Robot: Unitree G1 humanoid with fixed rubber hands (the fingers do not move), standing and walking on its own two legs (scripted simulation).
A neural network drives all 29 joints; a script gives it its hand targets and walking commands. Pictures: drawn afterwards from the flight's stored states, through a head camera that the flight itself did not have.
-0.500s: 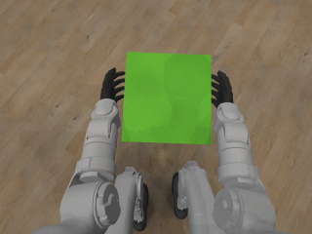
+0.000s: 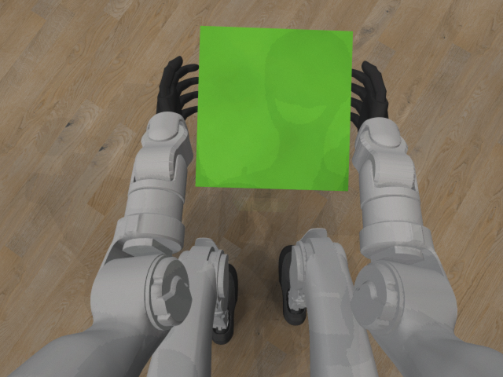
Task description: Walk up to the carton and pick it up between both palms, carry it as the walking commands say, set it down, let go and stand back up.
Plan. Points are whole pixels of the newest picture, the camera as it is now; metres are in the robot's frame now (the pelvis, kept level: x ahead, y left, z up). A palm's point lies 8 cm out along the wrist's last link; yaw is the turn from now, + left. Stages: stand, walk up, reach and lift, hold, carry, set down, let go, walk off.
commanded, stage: set down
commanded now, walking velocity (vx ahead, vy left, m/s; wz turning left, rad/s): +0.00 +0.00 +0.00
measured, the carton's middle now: (268, 127) +0.49 -0.04 -0.16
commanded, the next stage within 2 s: none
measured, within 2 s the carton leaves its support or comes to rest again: rests again in 1.74 s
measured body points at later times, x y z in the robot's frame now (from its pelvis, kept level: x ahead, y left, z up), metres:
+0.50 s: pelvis -0.01 +0.00 -0.06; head +0.32 -0.04 +0.25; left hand +0.53 +0.10 -0.18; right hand +0.51 -0.20 -0.19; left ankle +0.08 +0.09 -0.47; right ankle +0.12 -0.10 -0.47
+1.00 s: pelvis -0.01 +0.00 -0.12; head +0.35 -0.03 +0.15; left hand +0.55 +0.09 -0.27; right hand +0.54 -0.20 -0.27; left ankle +0.08 +0.09 -0.47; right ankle +0.12 -0.10 -0.47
